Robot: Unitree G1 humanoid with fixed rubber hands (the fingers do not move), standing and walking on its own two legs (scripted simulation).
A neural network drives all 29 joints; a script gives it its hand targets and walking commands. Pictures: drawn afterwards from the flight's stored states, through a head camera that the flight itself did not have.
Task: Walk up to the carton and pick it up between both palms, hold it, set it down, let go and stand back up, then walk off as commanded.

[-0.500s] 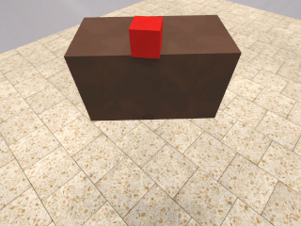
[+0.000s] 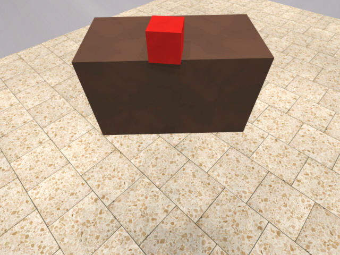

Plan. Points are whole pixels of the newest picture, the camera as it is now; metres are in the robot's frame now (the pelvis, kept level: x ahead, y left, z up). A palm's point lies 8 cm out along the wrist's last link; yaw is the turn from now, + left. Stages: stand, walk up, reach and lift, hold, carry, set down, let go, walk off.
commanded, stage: stand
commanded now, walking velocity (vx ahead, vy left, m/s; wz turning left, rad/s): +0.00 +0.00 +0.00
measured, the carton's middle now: (166, 40) +1.10 +0.02 -0.06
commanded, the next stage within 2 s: none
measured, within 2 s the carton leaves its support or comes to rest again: neither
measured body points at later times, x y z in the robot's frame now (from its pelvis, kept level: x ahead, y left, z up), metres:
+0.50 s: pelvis +0.00 +0.00 +0.00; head +0.01 +0.00 +0.45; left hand +0.06 +0.28 -0.14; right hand +0.05 -0.28 -0.14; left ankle -0.01 +0.14 -0.75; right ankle +0.03 -0.14 -0.75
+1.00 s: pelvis +0.01 +0.00 +0.00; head +0.01 +0.00 +0.45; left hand +0.06 +0.27 -0.14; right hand +0.05 -0.28 -0.15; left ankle -0.01 +0.14 -0.75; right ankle +0.03 -0.14 -0.75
